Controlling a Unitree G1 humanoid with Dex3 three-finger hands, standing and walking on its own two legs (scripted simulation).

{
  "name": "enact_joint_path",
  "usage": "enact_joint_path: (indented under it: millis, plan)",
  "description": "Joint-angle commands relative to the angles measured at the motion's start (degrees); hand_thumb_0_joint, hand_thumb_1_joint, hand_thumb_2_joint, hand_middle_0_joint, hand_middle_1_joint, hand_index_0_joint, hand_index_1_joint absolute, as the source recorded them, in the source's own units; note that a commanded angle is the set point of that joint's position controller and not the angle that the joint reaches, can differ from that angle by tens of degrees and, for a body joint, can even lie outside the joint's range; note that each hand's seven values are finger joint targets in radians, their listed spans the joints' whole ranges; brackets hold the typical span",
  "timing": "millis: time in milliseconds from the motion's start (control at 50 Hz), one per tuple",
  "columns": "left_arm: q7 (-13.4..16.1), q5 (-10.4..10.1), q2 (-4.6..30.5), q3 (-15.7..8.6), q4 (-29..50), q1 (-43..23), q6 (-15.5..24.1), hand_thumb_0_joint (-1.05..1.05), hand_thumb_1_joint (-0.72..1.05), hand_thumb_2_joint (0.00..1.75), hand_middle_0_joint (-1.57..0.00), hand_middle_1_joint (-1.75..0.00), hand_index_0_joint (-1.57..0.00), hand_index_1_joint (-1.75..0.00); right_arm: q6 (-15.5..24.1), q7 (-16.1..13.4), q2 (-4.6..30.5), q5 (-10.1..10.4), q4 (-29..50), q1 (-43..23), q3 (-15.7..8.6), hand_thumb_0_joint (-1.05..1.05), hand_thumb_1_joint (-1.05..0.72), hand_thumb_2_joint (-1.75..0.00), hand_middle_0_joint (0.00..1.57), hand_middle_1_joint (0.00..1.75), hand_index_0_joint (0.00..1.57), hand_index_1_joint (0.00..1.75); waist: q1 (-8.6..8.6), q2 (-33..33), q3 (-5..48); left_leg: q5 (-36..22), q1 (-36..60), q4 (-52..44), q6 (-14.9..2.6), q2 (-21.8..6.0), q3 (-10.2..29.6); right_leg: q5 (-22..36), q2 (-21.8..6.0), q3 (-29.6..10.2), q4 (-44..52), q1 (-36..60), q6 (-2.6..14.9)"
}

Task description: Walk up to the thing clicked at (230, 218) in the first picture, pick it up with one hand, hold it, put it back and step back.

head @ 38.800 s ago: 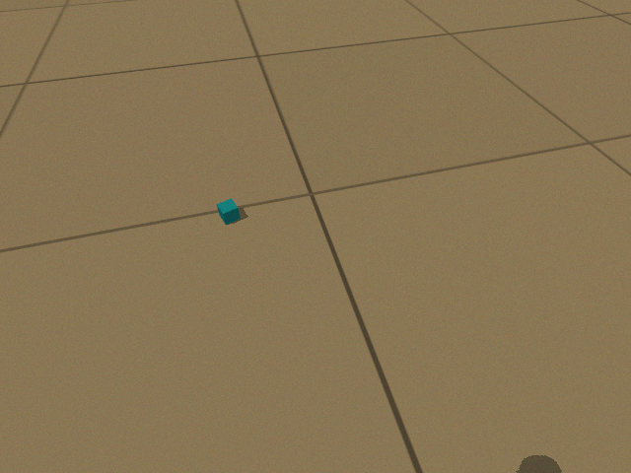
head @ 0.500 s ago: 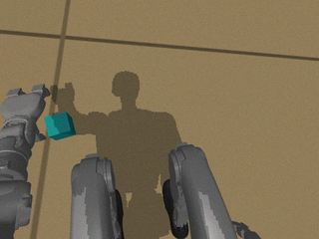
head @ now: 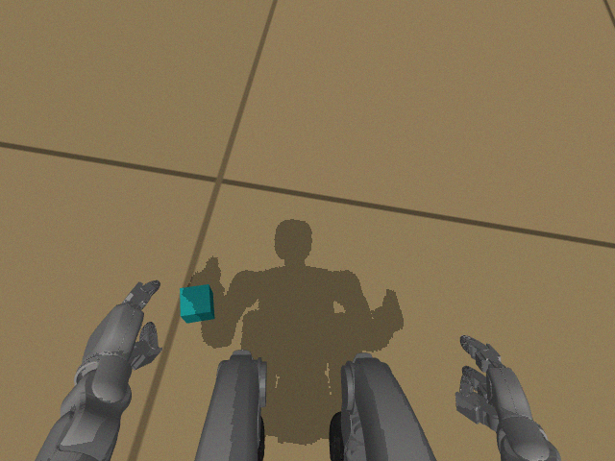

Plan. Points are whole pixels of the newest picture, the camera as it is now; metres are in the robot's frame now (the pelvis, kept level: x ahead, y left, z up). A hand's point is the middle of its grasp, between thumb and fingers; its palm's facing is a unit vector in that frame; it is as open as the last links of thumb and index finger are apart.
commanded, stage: home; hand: left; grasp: from above
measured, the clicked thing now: (197, 303) +0.46 +0.26 -0.52
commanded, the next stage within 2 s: none
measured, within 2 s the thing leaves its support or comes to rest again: neither
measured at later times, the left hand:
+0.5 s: hand (110, 368) +0.23 +0.19 +0.10, palm faces +0.10 -0.97 -0.21, open 7.4 cm
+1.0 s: hand (112, 375) +0.22 +0.18 +0.11, palm faces +0.10 -0.98 -0.19, open 7.5 cm
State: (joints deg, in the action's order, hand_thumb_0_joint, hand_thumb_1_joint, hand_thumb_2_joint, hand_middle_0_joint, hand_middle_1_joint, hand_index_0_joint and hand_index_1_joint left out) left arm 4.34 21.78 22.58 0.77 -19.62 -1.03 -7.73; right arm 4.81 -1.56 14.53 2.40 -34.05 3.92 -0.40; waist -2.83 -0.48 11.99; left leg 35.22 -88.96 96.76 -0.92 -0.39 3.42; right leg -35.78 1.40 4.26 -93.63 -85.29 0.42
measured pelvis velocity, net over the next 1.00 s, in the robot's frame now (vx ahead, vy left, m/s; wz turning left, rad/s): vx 0.07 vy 0.00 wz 0.06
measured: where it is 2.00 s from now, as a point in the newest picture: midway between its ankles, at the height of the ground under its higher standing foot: outside the picture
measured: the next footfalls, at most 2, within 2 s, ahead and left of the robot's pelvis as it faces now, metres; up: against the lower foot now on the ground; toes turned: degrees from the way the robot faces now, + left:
none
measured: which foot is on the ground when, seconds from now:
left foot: down 0.00-1.00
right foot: down 0.00-1.00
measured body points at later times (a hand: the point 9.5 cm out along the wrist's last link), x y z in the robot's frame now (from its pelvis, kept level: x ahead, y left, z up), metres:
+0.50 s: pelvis +0.06 +0.00 +0.15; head +0.09 +0.01 +0.60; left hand +0.22 +0.24 +0.12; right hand +0.21 -0.23 +0.08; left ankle +0.07 +0.11 -0.52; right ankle +0.07 -0.12 -0.52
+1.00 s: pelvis +0.07 +0.00 +0.16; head +0.09 +0.01 +0.61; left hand +0.21 +0.23 +0.13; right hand +0.25 -0.23 +0.10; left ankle +0.07 +0.11 -0.52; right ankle +0.07 -0.12 -0.52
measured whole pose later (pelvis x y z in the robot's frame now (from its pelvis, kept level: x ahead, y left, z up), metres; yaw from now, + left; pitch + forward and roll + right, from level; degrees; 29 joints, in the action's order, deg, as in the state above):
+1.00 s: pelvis +0.07 +0.00 +0.16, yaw +4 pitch +10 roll -3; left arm 1.2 -3.1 12.9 -1.2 6.9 29.3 -24.7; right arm 12.9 -10.2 12.6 0.4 -29.6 16.3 2.6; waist -2.3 -2.2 9.1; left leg 27.9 -39.6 57.2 -0.5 -0.1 3.4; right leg -27.9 1.3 3.5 -53.3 -35.6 0.6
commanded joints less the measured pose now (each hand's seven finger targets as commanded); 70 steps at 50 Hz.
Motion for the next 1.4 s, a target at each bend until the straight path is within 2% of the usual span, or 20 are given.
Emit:
enact_joint_path:
  millis: [0, 40, 100, 140, 200, 240, 320, 360, 400, 460, 520, 620, 740, 840, 880, 980, 1020, 1160, 1260, 1380]
  plan:
    - [1.63, -6.5, 6.48, -4.41, 15.81, -2.21, -0.82, 0.0, 0.9, 0.9, -0.2, -0.3, -0.2, -0.3, 3.15, -1.77, 7.89, 0.54, 7.24, 3.21, -2.37, 0.0, -0.9, -0.9, 0.2, 0.3, 0.2, 0.3, -1.16, -6.78, 20.32, -2.14, 27.52, -22.05, -0.67, -0.19, 2.2, 6.26, 1.15, -1.67, 18.24, 17.05, 1.1]
    - [1.67, -9.62, 5.59, -4.97, 18.13, 2.16, -2.36, 0.0, 0.9, 0.9, -0.2, -0.3, -0.2, -0.3, 3.54, -2.32, 7.53, 0.65, 8.0, 3.26, -2.07, 0.0, -0.9, -0.9, 0.2, 0.3, 0.2, 0.3, -0.5, -7.06, 19.44, -2.7, 31.47, -25.65, -0.46, -0.23, 2.45, 6.56, 1.03, -1.88, 21.34, 20.49, 1.12]
    - [1.57, -14.25, 3.62, -4.49, 21.4, 6.66, -4.7, 0.0, 0.9, 0.9, -0.2, -0.3, -0.2, -0.3, 4.24, -3.28, 6.88, 0.58, 9.29, 4.19, -1.61, 0.0, -0.9, -0.9, 0.2, 0.3, 0.2, 0.3, -1.1, -6.11, 16.91, -4.31, 35.33, -29.65, -0.39, -0.1, 2.32, 7.65, 1.1, -1.92, 26.36, 25.17, 1.03]
    - [1.63, -16.36, 3.25, -5.02, 24.07, 9.34, -6.08, 0.0, 0.9, 0.9, -0.2, -0.3, -0.2, -0.3, 4.73, -3.95, 6.33, 0.49, 9.83, 5.1, -1.23, 0.0, -0.9, -0.9, 0.2, 0.3, 0.2, 0.3, -1.25, -6.44, 16.44, -7.5, 38.3, -31.67, -0.37, 0.06, 1.64, 9.89, 1.15, -2.01, 29.34, 29.36, 0.99]
    - [1.48, -18.78, 1.06, -4.71, 26.16, 13.98, -8.35, 0.0, 0.9, 0.9, -0.2, -0.3, -0.2, -0.3, 5.24, -5.13, 5.41, 0.5, 10.53, 6.64, -0.45, 0.0, -0.9, -0.9, 0.2, 0.3, 0.2, 0.3, -1.18, -5.82, 14.33, -12.81, 41.48, -34.51, -0.37, 0.27, 0.82, 14.01, 1.13, -2.08, 33.16, 34.44, 1.08]
    - [1.23, -20.6, -0.42, -4.98, 27.88, 16.51, -9.92, 0.0, 0.9, 0.9, -0.2, -0.3, -0.2, -0.3, 5.64, -5.97, 5.36, 0.27, 10.81, 7.8, -0.04, 0.0, -0.9, -0.9, 0.2, 0.3, 0.2, 0.3, -1.29, -6.22, 12.99, -15.39, 45.04, -37.54, 0.09, -0.15, 1.67, 15.86, 1.16, -1.68, 34.9, 36.95, 1.15]
    - [1.02, -23.94, -2.88, -5.47, 32.07, 23.4, -13.27, 0.0, 0.9, 0.9, -0.2, -0.3, -0.2, -0.3, 6.3, -7.68, 4.5, -0.01, 12.56, 9.71, 0.77, 0.0, -0.9, -0.9, 0.2, 0.3, 0.2, 0.3, -0.77, -5.02, 9.35, -17.5, 49.57, -42.88, 0.11, 0.13, 1.28, 18.1, 1.14, -1.17, 40.99, 43.86, 0.87]
    - [0.78, -25.1, -3.1, -6.26, 35.49, 25.61, -14.37, 0.0, 0.9, 0.9, -0.2, -0.3, -0.2, -0.3, 6.86, -8.46, 4.23, -0.12, 13.44, 10.15, 0.8, 0.0, -0.9, -0.9, 0.2, 0.3, 0.2, 0.3, -0.21, -5.65, 7.84, -18.2, 51.5, -44.97, 0.2, 0.12, 1.16, 18.65, 1.19, -0.95, 43.21, 45.79, 0.78]
    - [0.41, -25.75, -3.77, -6.07, 37.16, 27.84, -15.19, 0.0, 0.9, 0.9, -0.2, -0.3, -0.2, -0.3, 7.55, -9.1, 4.08, -0.24, 14.14, 10.37, 0.97, 0.0, -0.9, -0.9, 0.2, 0.3, 0.2, 0.3, -0.2, -4.03, 6.14, -19.63, 52.16, -45.8, 0.04, 0.14, 1.11, 19.89, 1.23, -0.6, 44.8, 47.55, 0.62]
    - [-0.37, -25.95, -4.75, -5.65, 37.11, 30.97, -16.05, 0.0, 0.9, 0.9, -0.2, -0.3, -0.2, -0.3, 8.44, -9.76, 3.79, -0.61, 14.65, 10.78, 0.93, 0.0, -0.9, -0.9, 0.2, 0.3, 0.2, 0.3, -0.53, -2.0, 3.95, -21.46, 52.62, -46.28, -0.4, 0.49, 0.5, 21.65, 1.15, -0.61, 46.79, 49.41, 0.57]
    - [-1.37, -25.62, -4.66, -5.6, 38.6, 31.17, -16.24, 0.0, 0.9, 0.9, -0.2, -0.3, -0.2, -0.3, 9.17, -9.86, 4.26, -1.0, 14.94, 10.96, 0.44, 0.0, -0.9, -0.9, 0.2, 0.3, 0.2, 0.3, -0.14, -2.28, 2.27, -20.7, 53.81, -47.83, -0.38, 0.4, 0.13, 20.43, 1.11, -0.39, 47.77, 49.59, 0.6]
    - [-2.47, -24.95, -4.41, -5.2, 37.63, 29.33, -15.84, 0.0, 0.9, 0.9, -0.2, -0.3, -0.2, -0.3, 10.41, -9.91, 4.79, -1.46, 14.69, 10.71, 0.12, 0.0, -0.9, -0.9, 0.2, 0.3, 0.2, 0.3, -0.7, -1.2, -0.23, -18.84, 54.03, -48.46, -0.51, 0.56, -0.23, 18.59, 0.74, -0.46, 48.93, 49.24, 0.26]
    - [-2.77, -24.79, -3.6, -6.06, 38.48, 29.07, -15.06, 0.0, 0.9, 0.9, -0.2, -0.3, -0.2, -0.3, 11.29, -9.69, 5.17, -1.7, 14.25, 10.49, -0.16, 0.0, -0.9, -0.9, 0.2, 0.3, 0.2, 0.3, 0.15, -2.67, 2.28, -22.36, 56.18, -48.03, -0.27, 0.68, -0.52, 21.93, 0.45, -0.83, 48.28, 51.4, 0.2]
    - [-2.71, -24.5, -3.66, -5.66, 37.82, 28.58, -14.46, 0.0, 0.9, 0.9, -0.2, -0.3, -0.2, -0.3, 11.38, -9.45, 5.23, -1.92, 13.59, 9.93, -0.07, 0.0, -0.9, -0.9, 0.2, 0.3, 0.2, 0.3, 0.21, -4.24, 1.92, -21.65, 56.47, -48.67, 0.0, 0.54, -0.18, 21.12, 0.57, -0.71, 48.08, 51.23, 0.41]
    - [-2.61, -24.46, -3.8, -5.6, 37.61, 29.76, -14.42, 0.0, 0.88, 0.89, -0.2, -0.3, -0.2, -0.3, 11.26, -9.41, 5.22, -1.93, 13.57, 9.86, -0.09, 0.0, -0.9, -0.9, 0.2, 0.3, 0.2, 0.3, 0.66, -3.99, 2.28, -23.21, 56.85, -48.58, 0.11, 0.41, -0.13, 22.19, 0.72, -0.58, 47.65, 51.6, 0.43]
    - [-2.62, -24.77, -3.84, -5.55, 36.94, 29.05, -14.16, 0.0, 0.84, 0.87, -0.19, -0.29, -0.19, -0.29, 11.23, -9.42, 5.26, -1.98, 13.29, 9.78, -0.16, 0.0, -0.9, -0.9, 0.2, 0.3, 0.2, 0.3, 0.26, -2.85, 2.69, -24.36, 56.64, -47.96, -0.03, 0.45, -0.08, 23.38, 0.63, -0.81, 47.79, 51.69, 0.35]
    - [-2.55, -24.98, -3.87, -5.48, 37.1, 28.96, -14.19, 0.0, 0.88, 0.89, -0.2, -0.3, -0.2, -0.3, 11.21, -9.47, 5.21, -1.95, 13.46, 9.67, -0.02, 0.0, -0.9, -0.9, 0.2, 0.3, 0.2, 0.3, 0.36, -0.98, 2.58, -24.24, 56.15, -47.56, -0.33, 0.55, -0.14, 23.96, 0.5, -0.83, 48.21, 52.41, 0.06]
    - [-2.63, -24.86, -3.66, -5.6, 36.63, 28.95, -14.41, 0.0, 0.88, 0.89, -0.2, -0.3, -0.2, -0.3, 11.25, -9.55, 5.11, -2.07, 13.32, 9.36, -0.01, 0.0, -0.9, -0.9, 0.2, 0.3, 0.2, 0.3, 0.56, -0.72, 2.08, -21.06, 55.08, -47.51, -0.5, 0.84, -0.83, 21.64, 0.18, -1.43, 49.29, 52.1, -0.24]
    - [-2.55, -24.61, -3.18, -5.75, 37.52, 28.57, -14.62, 0.0, 0.9, 0.9, -0.2, -0.3, -0.2, -0.3, 11.13, -9.62, 5.18, -1.94, 13.16, 9.35, -0.15, 0.0, -0.9, -0.9, 0.2, 0.3, 0.2, 0.3, 0.62, -2.99, 2.5, -21.64, 56.42, -48.26, -0.16, 0.46, -0.53, 21.34, 0.38, -1.25, 48.52, 51.61, 0.17]
    - [-2.6, -24.74, -3.47, -5.26, 37.24, 28.02, -14.7, 0.0, 0.89, 0.9, -0.2, -0.3, -0.2, -0.3, 11.19, -9.61, 5.19, -1.82, 13.35, 8.9, -0.06, 0.0, -0.9, -0.9, 0.2, 0.3, 0.2, 0.3, 0.54, -2.36, 0.52, -18.63, 54.77, -48.89, -0.33, 0.46, -0.38, 18.67, 0.4, -1.03, 49.1, 50.89, 0.07]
